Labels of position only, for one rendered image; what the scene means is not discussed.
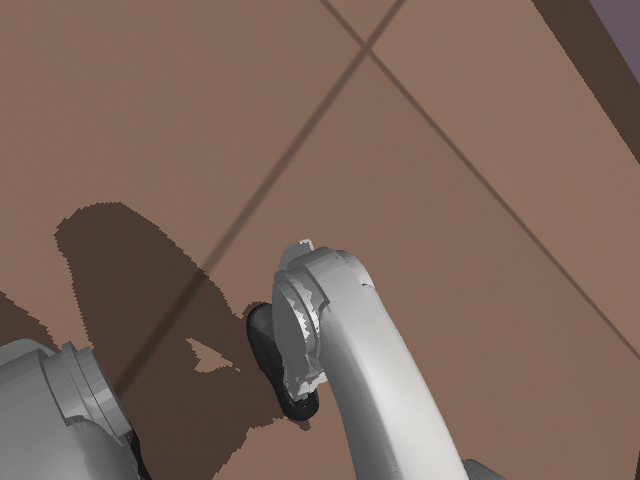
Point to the right robot hand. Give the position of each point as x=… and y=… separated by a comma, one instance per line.
x=477, y=471

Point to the left robot foot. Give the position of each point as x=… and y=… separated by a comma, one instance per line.
x=134, y=444

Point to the right robot foot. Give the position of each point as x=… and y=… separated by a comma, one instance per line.
x=259, y=327

